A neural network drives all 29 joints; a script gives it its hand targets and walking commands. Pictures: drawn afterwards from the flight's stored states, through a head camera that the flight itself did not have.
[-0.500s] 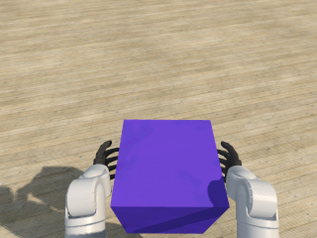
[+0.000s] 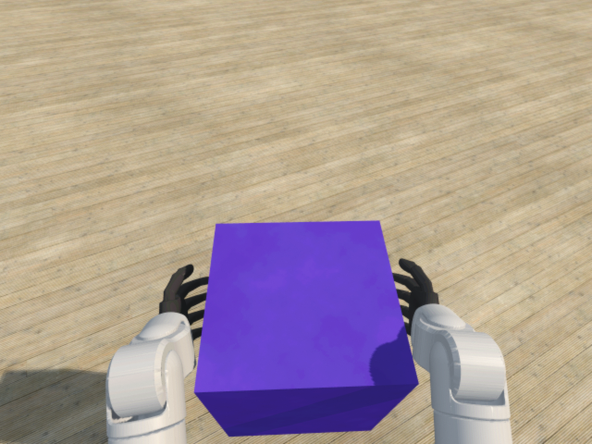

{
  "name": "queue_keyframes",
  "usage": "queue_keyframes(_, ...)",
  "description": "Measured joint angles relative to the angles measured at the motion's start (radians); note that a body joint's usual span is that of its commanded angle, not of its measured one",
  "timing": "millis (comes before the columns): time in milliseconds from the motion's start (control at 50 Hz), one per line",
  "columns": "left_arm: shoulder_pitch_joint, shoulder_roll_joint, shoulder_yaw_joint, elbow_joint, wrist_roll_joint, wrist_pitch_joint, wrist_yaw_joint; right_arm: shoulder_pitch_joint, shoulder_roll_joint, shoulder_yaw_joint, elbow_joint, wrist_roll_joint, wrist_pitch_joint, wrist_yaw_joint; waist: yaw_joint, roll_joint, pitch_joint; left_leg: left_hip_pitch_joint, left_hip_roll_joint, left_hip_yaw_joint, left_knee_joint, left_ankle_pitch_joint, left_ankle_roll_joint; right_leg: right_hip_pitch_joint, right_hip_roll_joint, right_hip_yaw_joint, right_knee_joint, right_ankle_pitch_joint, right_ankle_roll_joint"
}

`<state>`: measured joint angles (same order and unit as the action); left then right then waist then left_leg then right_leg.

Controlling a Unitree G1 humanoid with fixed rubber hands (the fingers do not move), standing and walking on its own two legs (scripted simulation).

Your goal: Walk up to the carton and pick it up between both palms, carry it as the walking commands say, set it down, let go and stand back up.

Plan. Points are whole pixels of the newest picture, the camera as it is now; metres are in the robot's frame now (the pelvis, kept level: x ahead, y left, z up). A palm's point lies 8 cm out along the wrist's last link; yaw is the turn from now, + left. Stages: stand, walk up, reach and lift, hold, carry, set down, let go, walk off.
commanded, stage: carry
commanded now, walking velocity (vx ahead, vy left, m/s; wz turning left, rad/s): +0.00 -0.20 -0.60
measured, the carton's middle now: (299, 335) +0.28 +0.02 +0.01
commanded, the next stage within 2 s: none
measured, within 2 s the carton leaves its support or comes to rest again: neither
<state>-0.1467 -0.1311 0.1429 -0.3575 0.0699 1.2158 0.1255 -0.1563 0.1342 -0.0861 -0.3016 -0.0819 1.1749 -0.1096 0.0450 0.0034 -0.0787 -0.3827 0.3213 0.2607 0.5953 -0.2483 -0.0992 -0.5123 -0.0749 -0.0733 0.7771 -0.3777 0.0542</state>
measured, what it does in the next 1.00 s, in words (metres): steps to the right, turning right: right foot, then left foot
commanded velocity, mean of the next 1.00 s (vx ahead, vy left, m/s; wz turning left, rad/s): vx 0.00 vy -0.20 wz -0.60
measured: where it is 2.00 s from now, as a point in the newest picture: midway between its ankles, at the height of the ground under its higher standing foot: outside the picture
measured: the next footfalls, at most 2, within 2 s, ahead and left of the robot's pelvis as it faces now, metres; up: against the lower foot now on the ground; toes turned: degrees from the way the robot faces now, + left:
right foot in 0.06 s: +0.06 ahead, -0.18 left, +0.00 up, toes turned -9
left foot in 0.48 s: -0.01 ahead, -0.06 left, +0.00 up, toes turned -4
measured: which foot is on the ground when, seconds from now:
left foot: down 0.00-0.06, up 0.08-0.46, down 0.48-0.82, up 0.84-1.00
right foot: up 0.00-0.04, down 0.06-0.48, up 0.50-0.82, down 0.84-1.00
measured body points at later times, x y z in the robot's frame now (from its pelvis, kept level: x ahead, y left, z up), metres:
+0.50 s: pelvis -0.06 -0.15 -0.01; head -0.05 -0.10 +0.44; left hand +0.23 -0.04 +0.04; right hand +0.18 -0.34 +0.07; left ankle -0.05 -0.05 -0.74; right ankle +0.02 -0.18 -0.72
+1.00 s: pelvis -0.18 -0.28 -0.01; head -0.15 -0.31 +0.44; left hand +0.14 -0.31 +0.03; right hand -0.04 -0.56 +0.02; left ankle -0.12 -0.16 -0.67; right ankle -0.17 -0.39 -0.73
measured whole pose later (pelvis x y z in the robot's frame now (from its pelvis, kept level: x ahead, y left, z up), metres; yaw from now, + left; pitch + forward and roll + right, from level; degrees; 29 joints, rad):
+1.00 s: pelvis -0.18 -0.28 -0.01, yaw -32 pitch +4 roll +0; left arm -0.17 -0.14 0.10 -0.27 0.09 1.18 0.11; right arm -0.14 0.13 -0.14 -0.31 -0.07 1.18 -0.12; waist -0.04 0.03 0.01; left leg -0.57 0.16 0.14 1.10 -0.56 -0.13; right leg -0.50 0.01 -0.06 0.63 -0.21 -0.05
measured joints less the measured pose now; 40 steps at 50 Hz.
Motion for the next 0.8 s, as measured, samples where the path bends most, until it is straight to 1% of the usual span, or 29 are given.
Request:
queue_keyframes(40, -0.009, -0.001, 0.001, 0.005, 0.001, -0.001, 0.0, -0.006, 0.001, -0.005, 0.0, -0.006, 0.001, 0.006, -0.006, -0.001, -0.009, -0.012, 0.035, 0.009, 0.031, -0.005, -0.035, 0.071, 0.016, -0.03, -0.142, 0.043, -0.009)
queue_keyframes(60, -0.016, -0.002, -0.003, 0.014, 0.002, -0.005, -0.001, -0.009, 0.0, -0.014, -0.001, -0.007, 0.002, 0.007, -0.01, 0.004, -0.014, -0.027, 0.051, 0.002, 0.064, -0.017, -0.048, 0.091, 0.028, -0.035, -0.199, 0.136, -0.021)
queue_keyframes(80, -0.02, -0.004, -0.016, 0.036, 0.004, -0.019, -0.001, -0.011, 0.0, -0.031, 0.0, -0.006, 0.002, 0.008, -0.019, 0.032, -0.009, -0.049, 0.065, -0.034, 0.116, -0.072, -0.047, 0.08, 0.047, -0.044, -0.18, 0.173, -0.038)
queue_keyframes(100, -0.023, -0.005, -0.03, 0.06, 0.008, -0.03, 0.001, -0.006, -0.001, -0.046, 0.002, -0.004, 0.001, 0.009, -0.031, 0.041, -0.003, -0.078, 0.042, -0.071, 0.197, -0.191, -0.049, 0.063, 0.05, -0.042, -0.146, 0.153, -0.053)
queue_keyframes(120, -0.024, -0.005, -0.041, 0.081, 0.012, -0.036, 0.0, 0.001, -0.002, -0.057, 0.007, -0.002, 0.002, 0.009, -0.041, 0.04, 0.0, -0.108, 0.003, -0.1, 0.283, -0.29, -0.05, 0.049, 0.046, -0.033, -0.127, 0.128, -0.066)
queue_keyframes(140, -0.024, -0.004, -0.048, 0.098, 0.016, -0.037, 0.0, 0.006, -0.002, -0.065, 0.013, -0.001, 0.005, 0.009, -0.049, 0.038, 0.006, -0.135, -0.037, -0.118, 0.367, -0.341, -0.049, 0.042, 0.047, -0.022, -0.126, 0.116, -0.076)
queue_keyframes(160, -0.026, -0.004, -0.049, 0.106, 0.018, -0.035, -0.002, 0.007, -0.002, -0.068, 0.016, 0.001, 0.009, 0.007, -0.058, 0.036, 0.019, -0.157, -0.073, -0.128, 0.439, -0.355, -0.045, 0.039, 0.05, -0.011, -0.134, 0.117, -0.084)
queue_keyframes(180, -0.027, -0.005, -0.044, 0.105, 0.018, -0.033, -0.004, 0.008, -0.002, -0.065, 0.012, 0.005, 0.012, 0.001, -0.066, 0.034, 0.034, -0.175, -0.104, -0.131, 0.493, -0.346, -0.041, 0.035, 0.055, -0.003, -0.142, 0.146, -0.072)
queue_keyframes(200, -0.027, -0.005, -0.039, 0.097, 0.016, -0.031, -0.007, 0.01, -0.002, -0.057, 0.004, 0.008, 0.013, -0.005, -0.073, 0.029, 0.046, -0.191, -0.13, -0.132, 0.533, -0.323, -0.034, 0.033, 0.064, 0.003, -0.151, 0.16, -0.076)
queue_keyframes(220, -0.026, -0.005, -0.034, 0.088, 0.014, -0.032, -0.01, 0.013, -0.003, -0.05, -0.004, 0.011, 0.01, -0.009, -0.079, 0.024, 0.055, -0.203, -0.152, -0.132, 0.556, -0.296, -0.027, 0.03, 0.077, 0.008, -0.159, 0.163, -0.092)
queue_keyframes(280, -0.015, -0.004, -0.033, 0.052, 0.012, -0.042, -0.016, 0.013, -0.003, -0.042, -0.031, 0.029, 0.003, -0.023, -0.089, 0.011, 0.073, -0.209, -0.202, -0.138, 0.536, -0.252, -0.007, 0.027, 0.125, 0.009, -0.177, 0.175, -0.142)
queue_keyframes(360, 0.005, -0.001, -0.045, 0.011, 0.018, -0.049, -0.014, 0.009, -0.002, -0.041, -0.046, 0.044, -0.007, -0.023, -0.081, -0.027, 0.058, -0.173, -0.255, -0.139, 0.422, -0.256, 0.013, 0.023, 0.179, 0.006, -0.215, 0.216, -0.178)
queue_keyframes(420, 0.02, 0.0, -0.048, -0.003, 0.028, -0.038, -0.01, 0.012, -0.002, -0.033, -0.026, 0.045, -0.015, -0.017, -0.068, -0.067, 0.026, -0.112, -0.286, -0.141, 0.283, -0.254, 0.032, 0.026, 0.209, 0.007, -0.261, 0.255, -0.202)
queue_keyframes(440, 0.025, 0.001, -0.048, -0.008, 0.031, -0.031, -0.009, 0.013, -0.002, -0.031, -0.018, 0.045, -0.016, -0.014, -0.061, -0.08, 0.014, -0.079, -0.294, -0.139, 0.214, -0.251, 0.041, 0.028, 0.219, 0.009, -0.281, 0.271, -0.21)
queue_keyframes(460, 0.031, 0.001, -0.046, -0.012, 0.034, -0.023, -0.008, 0.014, -0.002, -0.027, -0.007, 0.044, -0.017, -0.01, -0.055, -0.089, 0.001, -0.032, -0.297, -0.134, 0.116, -0.238, 0.056, 0.029, 0.232, 0.011, -0.299, 0.286, -0.205)
queue_keyframes(480, 0.036, 0.002, -0.039, -0.016, 0.036, -0.013, -0.007, 0.013, -0.002, -0.018, 0.01, 0.042, -0.019, -0.007, -0.05, -0.103, -0.012, 0.004, -0.296, -0.124, 0.024, -0.155, 0.08, 0.023, 0.239, 0.014, -0.298, 0.275, -0.165)
queue_keyframes(500, 0.043, 0.003, -0.028, -0.016, 0.036, -0.006, -0.007, 0.011, -0.001, -0.007, 0.031, 0.037, -0.022, -0.004, -0.044, -0.116, -0.017, 0.016, -0.288, -0.109, -0.004, -0.078, 0.105, 0.003, 0.236, 0.014, -0.235, 0.198, -0.105)
queue_keyframes(520, 0.053, 0.004, -0.023, -0.012, 0.035, -0.002, -0.007, 0.011, -0.001, 0.0, 0.045, 0.032, -0.019, -0.002, -0.038, -0.103, -0.022, 0.019, -0.266, -0.1, -0.005, -0.052, 0.119, -0.035, 0.233, 0.004, -0.102, 0.095, -0.07)
queue_keyframes(540, 0.06, 0.004, -0.022, -0.006, 0.032, 0.003, -0.006, 0.015, -0.002, 0.004, 0.054, 0.029, -0.013, -0.001, -0.03, -0.085, -0.026, 0.028, -0.243, -0.092, -0.013, -0.045, 0.123, -0.075, 0.217, -0.005, 0.043, 0.04, -0.051)
queue_keyframes(560, 0.062, 0.004, -0.023, -0.001, 0.028, 0.01, -0.002, 0.022, -0.003, 0.004, 0.057, 0.026, -0.008, 0.0, -0.023, -0.069, -0.028, 0.038, -0.222, -0.085, -0.026, -0.042, 0.119, -0.104, 0.19, -0.006, 0.157, 0.024, -0.04)
queue_keyframes(580, 0.058, 0.004, -0.026, 0.005, 0.022, 0.015, 0.006, 0.031, -0.003, 0.003, 0.053, 0.025, -0.005, 0.001, -0.017, -0.056, -0.028, 0.047, -0.203, -0.08, -0.038, -0.038, 0.111, -0.121, 0.158, 0.003, 0.23, 0.025, -0.032)
queue_keyframes(600, 0.051, 0.004, -0.025, 0.009, 0.017, 0.02, 0.008, 0.036, -0.004, 0.001, 0.046, 0.023, -0.002, 0.001, -0.012, -0.045, -0.025, 0.052, -0.184, -0.076, -0.045, -0.033, 0.101, -0.128, 0.125, 0.018, 0.268, 0.03, -0.024)
queue_keyframes(620, 0.041, 0.003, -0.023, 0.008, 0.012, 0.022, 0.01, 0.037, -0.003, 0.001, 0.036, 0.021, 0.0, 0.001, -0.007, -0.035, -0.019, 0.055, -0.163, -0.071, -0.046, -0.03, 0.091, -0.126, 0.094, 0.036, 0.275, 0.032, -0.015)
queue_keyframes(660, 0.025, 0.002, -0.016, 0.001, 0.003, 0.017, 0.01, 0.03, -0.003, 0.002, 0.013, 0.015, 0.0, 0.0, 0.002, -0.017, -0.005, 0.056, -0.115, -0.057, -0.037, -0.028, 0.068, -0.108, 0.048, 0.06, 0.231, 0.021, 0.0)
queue_keyframes(700, 0.008, 0.001, -0.011, -0.002, -0.002, 0.008, 0.01, 0.017, -0.002, -0.004, -0.001, 0.01, -0.002, 0.002, 0.006, 0.001, 0.009, 0.054, -0.066, -0.043, -0.024, -0.026, 0.042, -0.076, 0.017, 0.054, 0.155, 0.008, 0.009)
queue_keyframes(760, -0.012, -0.002, -0.006, -0.002, -0.001, 0.005, 0.009, 0.004, 0.0, -0.009, -0.006, 0.001, -0.006, 0.007, 0.001, 0.017, 0.014, 0.043, -0.001, -0.026, -0.008, -0.018, -0.004, -0.008, 0.007, 0.008, 0.019, 0.017, 0.013)
queue_keyframes(800, -0.018, -0.002, -0.004, 0.008, 0.001, 0.004, 0.005, 0.001, 0.0, -0.011, -0.006, -0.005, -0.002, 0.009, -0.004, 0.021, 0.004, 0.03, 0.035, -0.015, 0.021, -0.022, -0.036, 0.061, 0.016, -0.025, -0.114, 0.075, 0.006)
